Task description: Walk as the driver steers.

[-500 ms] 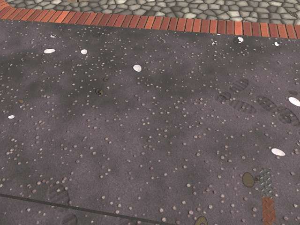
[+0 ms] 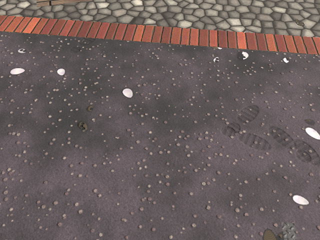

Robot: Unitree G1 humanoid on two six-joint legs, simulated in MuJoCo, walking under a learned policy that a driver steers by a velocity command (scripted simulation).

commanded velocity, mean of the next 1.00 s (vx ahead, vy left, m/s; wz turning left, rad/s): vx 0.21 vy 0.00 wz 0.00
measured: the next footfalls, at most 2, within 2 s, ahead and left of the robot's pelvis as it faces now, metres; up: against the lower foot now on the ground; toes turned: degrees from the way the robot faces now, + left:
right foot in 0.32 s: +0.38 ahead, -0.16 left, +0.00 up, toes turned -3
left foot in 0.68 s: +0.37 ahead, +0.08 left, +0.00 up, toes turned +1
